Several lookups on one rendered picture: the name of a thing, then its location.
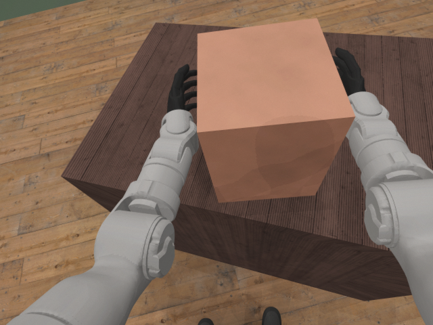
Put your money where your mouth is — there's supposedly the left robot hand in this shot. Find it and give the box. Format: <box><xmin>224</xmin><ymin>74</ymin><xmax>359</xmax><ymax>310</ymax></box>
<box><xmin>167</xmin><ymin>64</ymin><xmax>197</xmax><ymax>113</ymax></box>

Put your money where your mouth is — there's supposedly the robot right forearm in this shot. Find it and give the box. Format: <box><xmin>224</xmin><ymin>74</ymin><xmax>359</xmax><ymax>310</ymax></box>
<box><xmin>346</xmin><ymin>91</ymin><xmax>433</xmax><ymax>193</ymax></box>

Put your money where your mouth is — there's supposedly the pedestal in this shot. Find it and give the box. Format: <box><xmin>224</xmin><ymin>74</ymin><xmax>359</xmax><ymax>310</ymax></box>
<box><xmin>61</xmin><ymin>22</ymin><xmax>433</xmax><ymax>301</ymax></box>

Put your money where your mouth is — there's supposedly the robot left forearm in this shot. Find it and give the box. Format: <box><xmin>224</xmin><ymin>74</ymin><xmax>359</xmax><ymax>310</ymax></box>
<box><xmin>94</xmin><ymin>110</ymin><xmax>199</xmax><ymax>258</ymax></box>

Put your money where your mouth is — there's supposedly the robot right foot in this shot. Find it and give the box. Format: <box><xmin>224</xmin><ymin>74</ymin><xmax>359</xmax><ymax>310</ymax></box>
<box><xmin>262</xmin><ymin>307</ymin><xmax>281</xmax><ymax>325</ymax></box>

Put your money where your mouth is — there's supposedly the right robot upper arm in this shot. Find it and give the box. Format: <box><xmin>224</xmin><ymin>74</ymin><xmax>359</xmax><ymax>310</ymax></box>
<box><xmin>364</xmin><ymin>179</ymin><xmax>433</xmax><ymax>325</ymax></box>

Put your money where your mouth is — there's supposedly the carton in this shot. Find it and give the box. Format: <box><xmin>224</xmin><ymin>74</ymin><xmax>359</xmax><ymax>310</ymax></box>
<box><xmin>197</xmin><ymin>18</ymin><xmax>355</xmax><ymax>203</ymax></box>

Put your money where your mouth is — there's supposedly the left robot upper arm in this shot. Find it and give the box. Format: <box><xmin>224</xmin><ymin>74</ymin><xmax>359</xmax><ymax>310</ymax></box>
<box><xmin>6</xmin><ymin>210</ymin><xmax>175</xmax><ymax>325</ymax></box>

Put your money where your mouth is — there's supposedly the right robot hand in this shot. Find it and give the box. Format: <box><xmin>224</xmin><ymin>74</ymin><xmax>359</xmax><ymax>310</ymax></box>
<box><xmin>332</xmin><ymin>47</ymin><xmax>366</xmax><ymax>96</ymax></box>

